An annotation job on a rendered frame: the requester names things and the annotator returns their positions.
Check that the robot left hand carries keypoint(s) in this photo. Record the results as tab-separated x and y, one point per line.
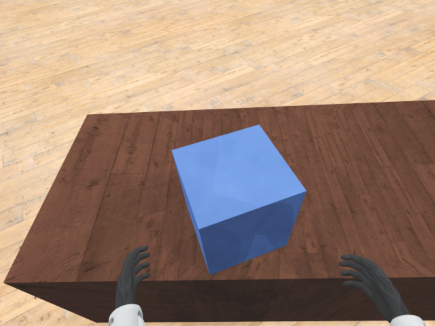
127	283

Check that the robot left forearm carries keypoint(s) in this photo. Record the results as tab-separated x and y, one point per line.
127	315

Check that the pedestal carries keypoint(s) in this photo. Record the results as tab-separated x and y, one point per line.
369	173

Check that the carton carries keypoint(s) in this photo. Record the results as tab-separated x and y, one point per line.
242	197

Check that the robot right hand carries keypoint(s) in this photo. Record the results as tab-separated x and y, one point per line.
375	284

